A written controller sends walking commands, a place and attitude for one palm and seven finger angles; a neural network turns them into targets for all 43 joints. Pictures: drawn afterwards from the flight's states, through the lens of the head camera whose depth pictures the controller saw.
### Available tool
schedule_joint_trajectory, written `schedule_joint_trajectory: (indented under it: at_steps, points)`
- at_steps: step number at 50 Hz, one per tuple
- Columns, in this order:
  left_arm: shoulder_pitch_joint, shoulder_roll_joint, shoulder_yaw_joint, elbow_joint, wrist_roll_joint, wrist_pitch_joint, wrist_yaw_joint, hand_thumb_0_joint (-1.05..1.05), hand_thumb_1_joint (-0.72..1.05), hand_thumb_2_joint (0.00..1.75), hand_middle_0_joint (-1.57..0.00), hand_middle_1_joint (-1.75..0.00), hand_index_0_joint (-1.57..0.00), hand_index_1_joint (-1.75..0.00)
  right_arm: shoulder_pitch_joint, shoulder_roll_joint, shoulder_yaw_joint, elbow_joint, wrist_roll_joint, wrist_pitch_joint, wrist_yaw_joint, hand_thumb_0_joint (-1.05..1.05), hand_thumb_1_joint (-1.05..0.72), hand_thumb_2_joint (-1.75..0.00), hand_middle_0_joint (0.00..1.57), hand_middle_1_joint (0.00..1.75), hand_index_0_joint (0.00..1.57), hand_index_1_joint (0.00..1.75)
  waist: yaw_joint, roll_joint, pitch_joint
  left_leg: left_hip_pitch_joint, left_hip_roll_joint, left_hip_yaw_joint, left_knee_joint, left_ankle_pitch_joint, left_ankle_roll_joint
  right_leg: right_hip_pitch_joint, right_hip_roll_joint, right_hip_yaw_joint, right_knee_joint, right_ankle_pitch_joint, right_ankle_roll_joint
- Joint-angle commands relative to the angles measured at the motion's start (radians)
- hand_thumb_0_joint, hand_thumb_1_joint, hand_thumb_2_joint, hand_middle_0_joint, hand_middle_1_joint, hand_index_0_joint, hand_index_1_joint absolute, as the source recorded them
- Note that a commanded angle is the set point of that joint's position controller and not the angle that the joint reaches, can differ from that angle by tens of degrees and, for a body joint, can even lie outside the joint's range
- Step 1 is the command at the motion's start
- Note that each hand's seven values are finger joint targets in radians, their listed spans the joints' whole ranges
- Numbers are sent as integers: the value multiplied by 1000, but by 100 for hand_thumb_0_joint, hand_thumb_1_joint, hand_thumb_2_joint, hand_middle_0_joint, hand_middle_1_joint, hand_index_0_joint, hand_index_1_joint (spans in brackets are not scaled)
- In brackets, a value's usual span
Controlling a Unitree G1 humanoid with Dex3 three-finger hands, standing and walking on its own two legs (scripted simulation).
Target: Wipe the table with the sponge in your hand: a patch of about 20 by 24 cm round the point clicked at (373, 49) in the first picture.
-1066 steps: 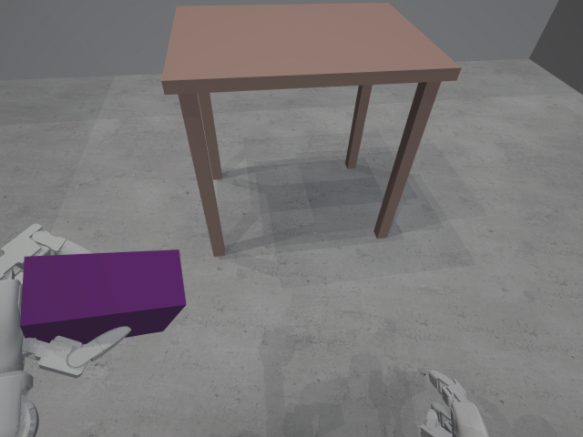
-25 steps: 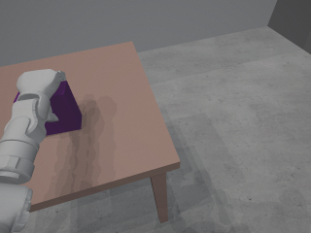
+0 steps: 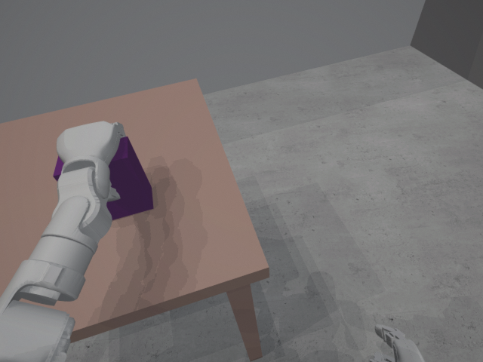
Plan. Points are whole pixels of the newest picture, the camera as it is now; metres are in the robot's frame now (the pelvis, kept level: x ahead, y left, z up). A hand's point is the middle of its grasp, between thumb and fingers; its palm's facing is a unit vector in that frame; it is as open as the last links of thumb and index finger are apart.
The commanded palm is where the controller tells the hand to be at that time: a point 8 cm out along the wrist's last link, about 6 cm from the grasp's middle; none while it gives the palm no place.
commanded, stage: wipe back along the middle lane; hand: left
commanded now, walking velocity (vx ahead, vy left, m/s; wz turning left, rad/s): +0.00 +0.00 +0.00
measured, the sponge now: (114, 191) +0.38 +0.27 +0.08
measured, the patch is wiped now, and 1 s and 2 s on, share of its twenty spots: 0.45 0.55 0.55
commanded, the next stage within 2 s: slide across to the third lane in 1.50 s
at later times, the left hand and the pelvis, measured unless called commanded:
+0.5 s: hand (110, 184) +0.35 +0.24 +0.13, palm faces +0.04 -0.01 -1.00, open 10.1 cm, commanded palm +0.31 +0.25 +0.16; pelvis +0.00 -0.03 +0.00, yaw -2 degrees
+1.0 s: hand (105, 206) +0.30 +0.23 +0.14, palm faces +0.13 -0.06 -0.99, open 10.1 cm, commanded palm +0.25 +0.22 +0.16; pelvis +0.00 -0.01 +0.00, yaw -3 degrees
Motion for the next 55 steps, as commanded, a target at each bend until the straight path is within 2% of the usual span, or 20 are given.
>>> schedule_joint_trajectory:
  at_steps: [1,3,4,8,9,12,14,16,19,20,24,26,31,34,36,39,40,44,45,55]
  points:
    - [-209,128,49,-214,-14,-4,-7,0,10,130,-120,-160,-120,-160,-121,-114,-38,-150,3,-39,-1,0,-90,-90,20,30,20,30,-15,-112,-291,184,-1,-5,24,491,22,70,50,7,12,471,-34]
    - [-166,164,86,-234,-16,4,-4,0,10,130,-120,-160,-120,-160,-132,-118,-37,-151,2,-40,-2,0,-90,-90,20,30,20,30,-5,-134,-288,160,-4,6,24,474,24,97,47,13,18,512,-31]
    - [-137,198,117,-247,-23,12,-1,0,10,130,-120,-160,-120,-160,-140,-124,-37,-151,-1,-36,-2,0,-90,-90,20,30,20,30,6,-105,-290,151,-7,13,19,461,21,119,45,23,16,521,-33]
    - [-54,199,132,-248,-42,34,-5,0,10,130,-120,-160,-120,-160,-160,-117,-32,-158,4,-41,-8,0,-90,-90,20,30,20,30,6,-175,-234,97,-14,34,13,391,26,134,39,25,18,553,-18]
    - [-55,234,155,-247,-40,44,-5,0,10,130,-120,-160,-120,-160,-167,-127,-32,-153,1,-33,-13,0,-90,-90,20,30,20,30,10,-145,-229,93,-16,39,5,366,23,137,38,37,12,529,-20]
    - [-58,181,100,-242,-38,57,-14,0,10,130,-120,-160,-120,-160,-175,-117,-26,-161,7,-39,-18,0,-90,-90,20,30,20,30,-2,-156,-204,86,-17,42,7,339,26,111,37,34,10,506,-15]
    - [-24,213,125,-243,-36,62,-17,0,10,130,-120,-160,-120,-160,-181,-123,-27,-162,4,-37,-22,0,-90,-90,20,30,20,30,9,-129,-218,82,-22,47,7,318,24,126,36,50,8,494,-14]
    - [-21,207,121,-231,-35,58,-24,0,10,130,-120,-160,-120,-160,-176,-119,-25,-164,6,-42,-25,0,-90,-90,20,30,20,30,-1,-163,-210,74,-17,49,14,312,26,121,34,47,13,504,-10]
    - [72,217,147,-275,-46,46,-31,0,10,130,-120,-160,-120,-160,-187,-118,-26,-178,3,-45,-21,0,-90,-90,20,30,20,30,20,-130,-242,74,-23,53,29,342,22,156,28,64,32,578,-8]
    - [67,168,104,-288,-49,45,-33,0,10,130,-120,-160,-120,-160,-189,-111,-23,-188,5,-48,-20,0,-90,-90,20,30,20,30,8,-144,-227,69,-21,57,30,333,24,143,26,55,34,576,-4]
    - [144,204,152,-297,-59,51,-30,0,10,130,-120,-160,-120,-160,-198,-117,-24,-186,4,-49,-20,0,-90,-90,20,30,20,30,22,-152,-190,51,-18,57,32,313,19,132,26,71,33,574,-1]
    - [183,181,142,-308,-65,57,-27,0,10,130,-120,-160,-120,-160,-201,-112,-23,-192,8,-54,-19,0,-90,-90,20,30,20,30,20,-178,-181,43,-17,58,33,304,20,127,26,65,38,566,4]
    - [211,132,102,-374,-63,92,-17,0,10,130,-120,-160,-120,-160,-224,-108,-21,-201,9,-54,-17,0,-90,-90,20,30,20,30,23,-154,-175,56,-15,52,27,299,20,101,32,58,36,496,-4]
    - [257,157,132,-416,-69,111,-15,0,10,130,-120,-160,-120,-160,-241,-111,-22,-204,6,-55,-17,0,-90,-90,20,30,20,30,38,-156,-195,63,-14,51,29,313,19,124,32,68,44,516,-4]
    - [256,107,87,-435,-73,129,-15,0,10,130,-120,-160,-120,-160,-248,-100,-15,-209,9,-57,-17,0,-90,-90,20,30,20,30,30,-158,-171,66,-12,52,28,304,22,102,33,57,40,490,-3]
    - [293,119,103,-476,-71,150,-13,0,10,130,-120,-160,-120,-160,-260,-103,-15,-210,7,-56,-14,0,-90,-90,20,30,20,30,40,-149,-183,76,-11,47,25,315,19,109,37,62,44,481,-8]
    - [288,83,69,-494,-71,155,-15,0,10,130,-120,-160,-120,-160,-268,-96,-10,-219,9,-59,-13,0,-90,-90,20,30,20,30,36,-162,-180,76,-10,48,25,314,20,104,34,54,47,475,-5]
    - [386,102,109,-560,-79,167,-6,0,10,130,-120,-160,-120,-160,-280,-95,-8,-223,5,-58,-4,0,-90,-90,20,30,20,30,55,-160,-192,84,-8,42,26,339,15,129,40,65,58,500,-10]
    - [384,70,82,-579,-85,174,-5,0,10,130,-120,-160,-120,-160,-289,-87,-4,-230,7,-59,-3,0,-90,-90,20,30,20,30,49,-167,-181,81,-7,46,24,330,16,123,36,56,57,491,-6]
    - [382,23,19,-671,-51,250,6,0,10,130,-120,-160,-120,-160,-325,-74,14,-235,7,-52,0,0,-90,-90,20,30,20,30,51,-144,-154,98,1,37,9,309,13,96,46,52,48,400,-16]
